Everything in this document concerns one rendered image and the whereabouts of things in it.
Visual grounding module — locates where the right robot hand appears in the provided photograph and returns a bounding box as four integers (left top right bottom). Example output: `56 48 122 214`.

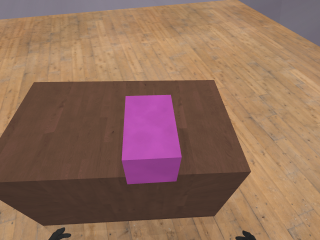
235 230 256 240

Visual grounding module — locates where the pedestal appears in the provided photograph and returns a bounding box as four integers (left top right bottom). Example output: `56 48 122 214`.
0 80 251 226

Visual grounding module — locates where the left robot hand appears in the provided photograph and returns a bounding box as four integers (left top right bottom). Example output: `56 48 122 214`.
48 227 71 240

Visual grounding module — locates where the carton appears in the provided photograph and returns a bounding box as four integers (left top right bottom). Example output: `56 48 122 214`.
122 95 182 184

